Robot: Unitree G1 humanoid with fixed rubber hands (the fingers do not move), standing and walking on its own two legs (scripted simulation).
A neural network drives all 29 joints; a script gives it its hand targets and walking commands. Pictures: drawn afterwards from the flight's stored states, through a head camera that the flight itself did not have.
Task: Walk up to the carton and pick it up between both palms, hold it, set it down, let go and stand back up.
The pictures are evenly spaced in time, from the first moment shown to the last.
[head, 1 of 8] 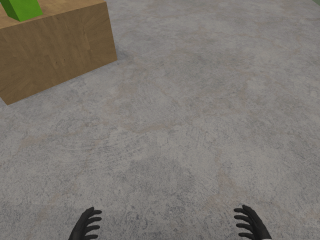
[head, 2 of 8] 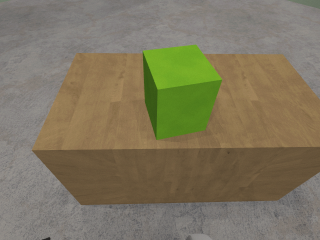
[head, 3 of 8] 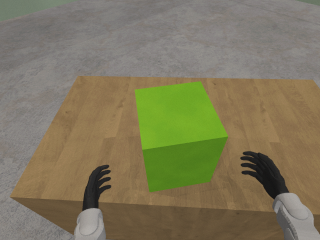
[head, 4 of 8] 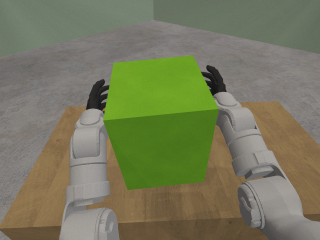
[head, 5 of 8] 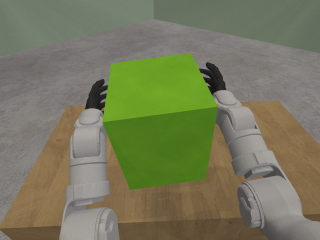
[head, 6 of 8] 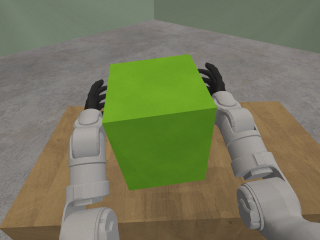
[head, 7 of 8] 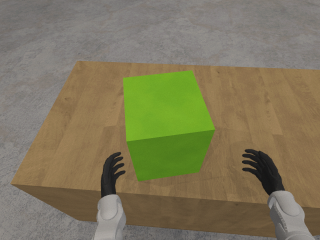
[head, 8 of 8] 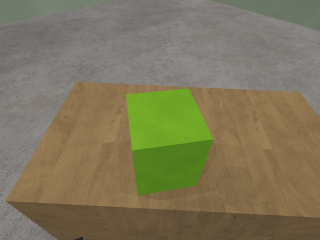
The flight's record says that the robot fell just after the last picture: no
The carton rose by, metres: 0.19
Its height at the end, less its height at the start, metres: +0.00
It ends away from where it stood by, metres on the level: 0.04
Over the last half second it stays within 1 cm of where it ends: yes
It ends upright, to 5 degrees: yes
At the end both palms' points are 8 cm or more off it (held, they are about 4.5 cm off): yes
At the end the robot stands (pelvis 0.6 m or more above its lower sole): yes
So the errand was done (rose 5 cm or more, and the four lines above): yes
